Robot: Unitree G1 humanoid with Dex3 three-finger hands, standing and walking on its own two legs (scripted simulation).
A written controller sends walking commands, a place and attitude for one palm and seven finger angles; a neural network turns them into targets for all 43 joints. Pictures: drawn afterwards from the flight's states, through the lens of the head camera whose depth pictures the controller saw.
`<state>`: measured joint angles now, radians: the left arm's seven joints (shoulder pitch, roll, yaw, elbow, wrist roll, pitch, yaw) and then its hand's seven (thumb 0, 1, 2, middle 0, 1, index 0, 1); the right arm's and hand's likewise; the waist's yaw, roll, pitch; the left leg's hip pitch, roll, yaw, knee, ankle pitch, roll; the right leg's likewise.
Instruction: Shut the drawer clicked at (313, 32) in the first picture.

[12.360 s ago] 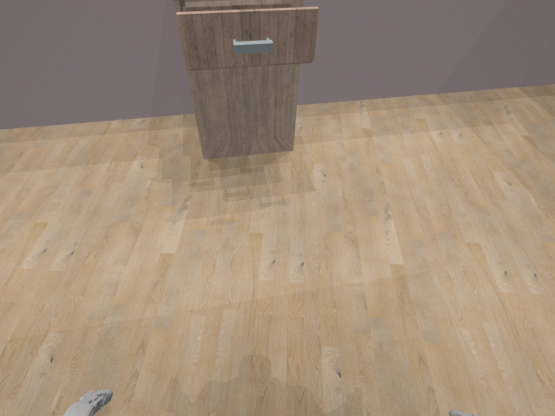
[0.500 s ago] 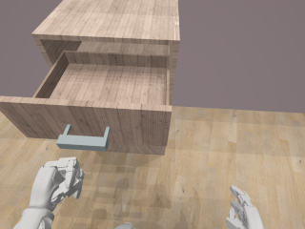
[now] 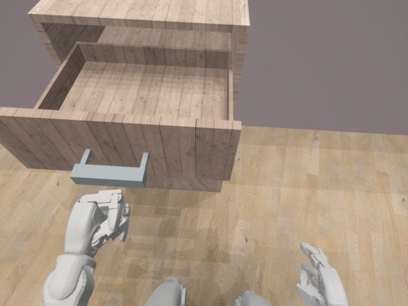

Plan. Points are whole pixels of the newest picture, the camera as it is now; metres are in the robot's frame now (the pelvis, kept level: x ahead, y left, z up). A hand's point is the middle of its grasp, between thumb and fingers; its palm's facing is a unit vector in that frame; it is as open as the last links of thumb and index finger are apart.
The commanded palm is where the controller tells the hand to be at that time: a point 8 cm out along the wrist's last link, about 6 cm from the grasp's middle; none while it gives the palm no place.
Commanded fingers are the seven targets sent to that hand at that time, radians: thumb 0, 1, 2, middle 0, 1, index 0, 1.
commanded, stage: bring the fist close to the handle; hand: left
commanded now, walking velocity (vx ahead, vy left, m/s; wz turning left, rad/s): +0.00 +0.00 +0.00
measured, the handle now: (113, 165) +0.36 +0.20 +0.06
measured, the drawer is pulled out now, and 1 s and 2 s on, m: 0.30 0.27 0.13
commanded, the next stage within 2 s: push the drawer shut in 0.28 s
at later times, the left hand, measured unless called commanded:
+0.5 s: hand (127, 214) +0.27 +0.15 +0.06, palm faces +0.00 -1.00 -0.07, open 3.3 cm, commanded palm +0.25 +0.21 +0.06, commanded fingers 0.00 0.90 0.90 -1.40 -1.60 -1.40 -1.60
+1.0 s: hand (126, 195) +0.30 +0.16 +0.05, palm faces -0.02 -1.00 -0.05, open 2.6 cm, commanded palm +0.31 +0.21 +0.06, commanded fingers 0.00 0.90 0.90 -1.40 -1.60 -1.40 -1.60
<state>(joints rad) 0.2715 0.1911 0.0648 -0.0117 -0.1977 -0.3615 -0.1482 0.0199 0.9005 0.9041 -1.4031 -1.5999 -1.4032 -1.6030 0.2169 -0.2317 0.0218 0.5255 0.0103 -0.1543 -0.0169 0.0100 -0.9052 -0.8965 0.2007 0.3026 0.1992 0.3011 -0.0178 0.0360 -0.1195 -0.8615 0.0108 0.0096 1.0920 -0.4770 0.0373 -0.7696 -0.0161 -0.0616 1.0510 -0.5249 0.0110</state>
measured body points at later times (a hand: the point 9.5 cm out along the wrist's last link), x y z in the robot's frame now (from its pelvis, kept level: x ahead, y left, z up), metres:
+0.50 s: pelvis +0.00 -0.02 +0.00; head +0.06 -0.03 +0.45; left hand +0.26 +0.20 +0.06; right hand +0.17 -0.27 -0.08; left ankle +0.03 +0.09 -0.66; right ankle -0.01 -0.13 -0.66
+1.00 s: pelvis -0.01 -0.03 +0.00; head +0.06 -0.02 +0.44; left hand +0.30 +0.21 +0.06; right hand +0.15 -0.27 -0.10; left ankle +0.03 +0.09 -0.66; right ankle -0.01 -0.13 -0.66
